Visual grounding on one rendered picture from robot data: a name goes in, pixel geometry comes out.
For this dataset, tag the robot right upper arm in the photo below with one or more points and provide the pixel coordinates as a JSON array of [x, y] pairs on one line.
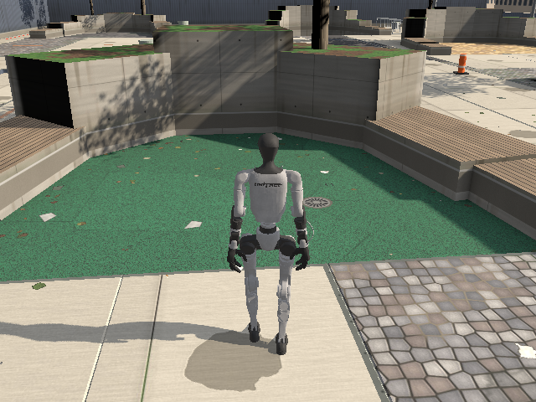
[[295, 179]]

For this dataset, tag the left robot forearm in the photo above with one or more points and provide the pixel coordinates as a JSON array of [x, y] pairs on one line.
[[235, 230]]

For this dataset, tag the robot right hand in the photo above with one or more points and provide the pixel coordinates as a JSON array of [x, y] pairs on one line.
[[304, 258]]

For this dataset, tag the robot left hand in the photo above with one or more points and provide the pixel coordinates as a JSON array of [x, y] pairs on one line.
[[232, 261]]

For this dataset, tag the robot left upper arm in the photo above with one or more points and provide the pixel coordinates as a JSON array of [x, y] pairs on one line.
[[241, 178]]

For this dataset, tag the left robot shin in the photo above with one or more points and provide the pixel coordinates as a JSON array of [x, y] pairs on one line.
[[252, 304]]

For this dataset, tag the left robot foot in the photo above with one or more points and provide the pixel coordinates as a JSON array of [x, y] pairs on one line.
[[254, 335]]

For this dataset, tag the right robot forearm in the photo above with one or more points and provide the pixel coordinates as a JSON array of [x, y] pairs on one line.
[[301, 229]]

